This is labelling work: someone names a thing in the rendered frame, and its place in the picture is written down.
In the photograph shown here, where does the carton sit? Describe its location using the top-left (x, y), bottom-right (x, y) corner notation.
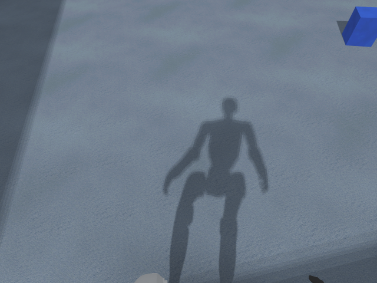
top-left (342, 6), bottom-right (377, 47)

